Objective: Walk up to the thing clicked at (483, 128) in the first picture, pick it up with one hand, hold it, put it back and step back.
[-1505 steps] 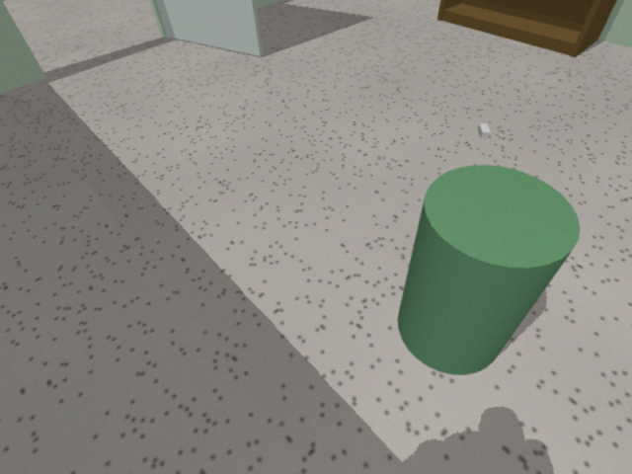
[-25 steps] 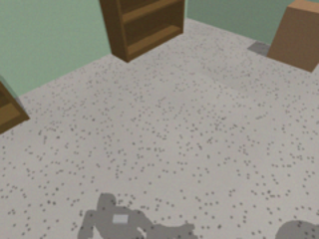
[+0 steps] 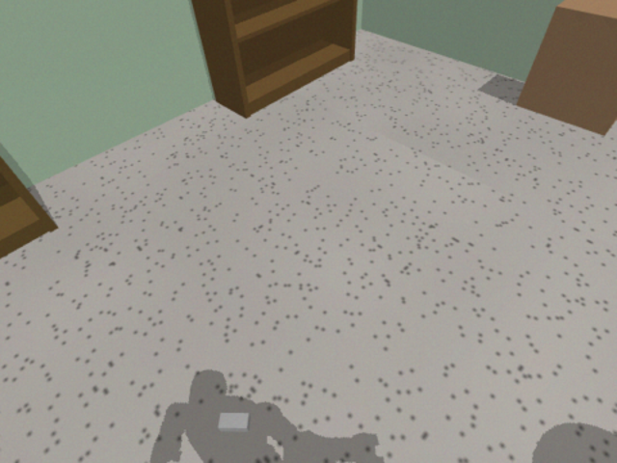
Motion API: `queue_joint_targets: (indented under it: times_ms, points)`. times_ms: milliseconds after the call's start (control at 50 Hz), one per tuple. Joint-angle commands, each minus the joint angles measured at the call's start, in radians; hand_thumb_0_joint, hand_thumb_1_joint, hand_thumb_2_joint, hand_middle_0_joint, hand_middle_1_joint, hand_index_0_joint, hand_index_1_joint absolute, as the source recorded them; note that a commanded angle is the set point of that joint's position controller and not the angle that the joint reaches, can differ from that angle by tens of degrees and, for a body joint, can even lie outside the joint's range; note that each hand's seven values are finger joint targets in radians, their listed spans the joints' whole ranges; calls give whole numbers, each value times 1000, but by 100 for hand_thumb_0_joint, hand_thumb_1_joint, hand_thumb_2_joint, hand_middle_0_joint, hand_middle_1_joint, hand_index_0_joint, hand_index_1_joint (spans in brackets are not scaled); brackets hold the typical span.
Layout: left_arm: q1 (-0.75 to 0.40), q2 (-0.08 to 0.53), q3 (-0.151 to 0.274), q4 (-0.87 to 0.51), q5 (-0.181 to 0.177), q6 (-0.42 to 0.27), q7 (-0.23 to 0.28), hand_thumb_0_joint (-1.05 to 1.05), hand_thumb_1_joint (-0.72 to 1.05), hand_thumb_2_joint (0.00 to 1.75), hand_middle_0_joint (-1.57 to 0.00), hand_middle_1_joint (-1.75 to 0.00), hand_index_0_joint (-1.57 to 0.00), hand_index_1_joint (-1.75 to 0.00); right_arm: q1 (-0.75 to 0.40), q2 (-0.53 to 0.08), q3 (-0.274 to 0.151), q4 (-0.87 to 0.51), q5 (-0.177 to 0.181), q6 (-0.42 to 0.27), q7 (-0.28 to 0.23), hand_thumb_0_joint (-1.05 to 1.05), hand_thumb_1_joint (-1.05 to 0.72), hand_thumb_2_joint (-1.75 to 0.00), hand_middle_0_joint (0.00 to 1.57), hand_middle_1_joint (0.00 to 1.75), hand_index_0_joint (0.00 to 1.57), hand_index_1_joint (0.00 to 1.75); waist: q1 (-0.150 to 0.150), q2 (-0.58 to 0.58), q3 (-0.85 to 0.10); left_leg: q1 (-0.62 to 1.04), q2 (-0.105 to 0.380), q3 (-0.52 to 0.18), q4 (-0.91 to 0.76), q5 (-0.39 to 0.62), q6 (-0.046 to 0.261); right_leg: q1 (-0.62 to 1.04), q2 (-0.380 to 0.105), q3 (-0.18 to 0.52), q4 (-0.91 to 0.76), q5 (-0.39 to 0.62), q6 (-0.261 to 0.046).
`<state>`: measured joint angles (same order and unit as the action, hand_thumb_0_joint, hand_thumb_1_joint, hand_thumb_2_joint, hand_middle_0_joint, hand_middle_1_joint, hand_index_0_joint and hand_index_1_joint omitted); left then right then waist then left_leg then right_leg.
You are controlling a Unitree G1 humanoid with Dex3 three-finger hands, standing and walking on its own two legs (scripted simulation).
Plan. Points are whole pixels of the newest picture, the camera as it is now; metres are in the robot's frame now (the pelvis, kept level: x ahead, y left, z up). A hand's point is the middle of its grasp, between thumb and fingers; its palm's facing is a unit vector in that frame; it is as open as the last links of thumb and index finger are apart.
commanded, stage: stand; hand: left
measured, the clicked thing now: (234, 422) +0.38 +0.30 -0.76
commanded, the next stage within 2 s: none
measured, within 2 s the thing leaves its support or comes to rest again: neither
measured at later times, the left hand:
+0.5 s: hand out of the picture +0.08 +0.25 -0.16, palm faces -0.03 -0.94 -0.34, open 7.4 cm
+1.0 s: hand out of the picture +0.08 +0.25 -0.16, palm faces -0.04 -0.94 -0.34, open 7.4 cm
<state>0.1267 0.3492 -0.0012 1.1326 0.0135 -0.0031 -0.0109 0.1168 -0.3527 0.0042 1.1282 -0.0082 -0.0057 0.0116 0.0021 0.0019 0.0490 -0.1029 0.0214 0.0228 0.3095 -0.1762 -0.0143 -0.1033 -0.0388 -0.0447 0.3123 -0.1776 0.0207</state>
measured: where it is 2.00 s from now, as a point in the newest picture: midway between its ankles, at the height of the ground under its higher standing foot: outside the picture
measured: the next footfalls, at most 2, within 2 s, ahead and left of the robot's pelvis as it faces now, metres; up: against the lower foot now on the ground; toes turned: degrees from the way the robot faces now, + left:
none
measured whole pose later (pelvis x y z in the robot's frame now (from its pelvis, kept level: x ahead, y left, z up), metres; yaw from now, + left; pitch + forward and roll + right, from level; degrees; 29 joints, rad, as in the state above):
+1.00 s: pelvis +0.01 +0.00 +0.00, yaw +0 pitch -1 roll +0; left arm 0.12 0.35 0.00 1.13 0.01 -0.01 -0.01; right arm 0.11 -0.35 0.00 1.12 -0.01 -0.01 0.01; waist 0.00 0.00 0.05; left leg -0.10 0.02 0.03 0.31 -0.19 -0.01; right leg -0.09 -0.04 -0.04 0.30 -0.18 0.02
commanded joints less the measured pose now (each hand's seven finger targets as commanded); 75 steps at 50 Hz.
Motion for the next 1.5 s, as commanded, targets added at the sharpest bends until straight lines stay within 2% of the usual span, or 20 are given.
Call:
queue_joint_targets:
  times_ms: [0, 40, 180, 360, 420, 600, 820, 900, 960, 1020, 1240, 1400, 1480]
  points:
    - [-27, 211, 41, -57, -1, -24, 17, 0, 90, 90, -20, -30, -20, -30, -39, -211, -39, -56, -1, -24, -20, 0, -90, -90, 20, 30, 20, 30, 1, -1, -66, 6, 118, -96, -42, 129, 30, 8, -108, 95, -48, 116, -34]
    - [-33, 215, 42, -59, 0, -23, 18, 0, 90, 90, -20, -30, -20, -30, -32, -211, -39, -55, -2, -23, -19, 0, -90, -90, 20, 30, 20, 30, -3, 2, -58, -8, 114, -94, -48, 108, 29, 7, -109, 97, -53, 107, -35]
    - [-32, 213, 40, -62, -1, -27, 19, 0, 90, 90, -20, -30, -20, -30, -38, -215, -40, -58, -1, -26, -19, 0, -90, -90, 20, 30, 20, 30, 1, -5, -85, 18, 123, -94, -32, 172, 32, 20, -112, 98, -44, 155, -34]
    - [-41, 220, 41, -63, 0, -28, 20, 0, 90, 90, -20, -30, -20, -30, -32, -205, -36, -59, -2, -25, -19, 0, -90, -90, 20, 30, 20, 30, -4, -1, -86, 11, 122, -88, -34, 193, 30, 37, -113, 94, -40, 193, -31]
    - [-40, 216, 40, -62, -2, -28, 22, 0, 90, 90, -20, -30, -20, -30, -38, -208, -40, -61, -2, -23, -20, 0, -90, -90, 20, 30, 20, 30, -3, -6, -76, 19, 121, -89, -32, 167, 27, 17, -110, 92, -45, 162, -33]
    - [-31, 212, 40, -63, -2, -27, 21, 0, 90, 90, -20, -30, -20, -30, -43, -212, -41, -63, -2, -24, -19, 0, -90, -90, 20, 30, 20, 30, 3, 10, -77, 13, 121, -86, -37, 174, 30, 27, -110, 91, -44, 176, -34]
    - [-38, 216, 40, -65, 1, -29, 23, 0, 90, 90, -20, -30, -20, -30, -40, -208, -43, -66, -2, -23, -19, 0, -90, -90, 20, 30, 20, 30, -2, 0, -82, 21, 121, -86, -32, 177, 31, 24, -111, 94, -50, 180, -34]
    - [-38, 221, 42, -66, -1, -28, 21, 0, 90, 90, -20, -30, -20, -30, -31, -205, -42, -62, -2, -22, -19, 0, -90, -90, 20, 30, 20, 30, -5, -1, -73, 13, 118, -86, -42, 150, 27, 23, -109, 94, -49, 154, -35]
    - [-30, 209, 39, -65, -1, -28, 20, 0, 90, 90, -20, -30, -20, -30, -41, -214, -44, -60, -2, -24, -19, 0, -90, -90, 20, 30, 20, 30, 4, 8, -83, 22, 124, -87, -35, 164, 33, 29, -112, 97, -50, 164, -37]
    - [-31, 214, 40, -67, 0, -28, 21, 0, 90, 90, -20, -30, -20, -30, -36, -208, -45, -64, -2, -24, -20, 0, -90, -90, 20, 30, 20, 30, -1, -1, -85, 22, 120, -83, -33, 177, 32, 31, -113, 96, -48, 184, -37]
    - [-29, 210, 40, -65, -2, -25, 20, 0, 90, 90, -20, -30, -20, -30, -33, -206, -42, -62, -2, -24, -19, 0, -90, -90, 20, 30, 20, 30, 0, 7, -63, 9, 118, -86, -46, 157, 33, 27, -109, 92, -46, 160, -33]
    - [-32, 213, 40, -69, -1, -27, 22, 0, 90, 90, -20, -30, -20, -30, -29, -209, -44, -66, -3, -24, -20, 0, -90, -90, 20, 30, 20, 30, -3, -1, -79, 19, 120, -84, -36, 192, 34, 29, -111, 93, -44, 183, -33]
    - [-25, 210, 39, -65, 1, -25, 22, 0, 90, 90, -20, -30, -20, -30, -32, -210, -44, -66, -2, -24, -20, 0, -90, -90, 20, 30, 20, 30, 0, 3, -64, 9, 118, -88, -45, 144, 33, 19, -108, 91, -49, 139, -31]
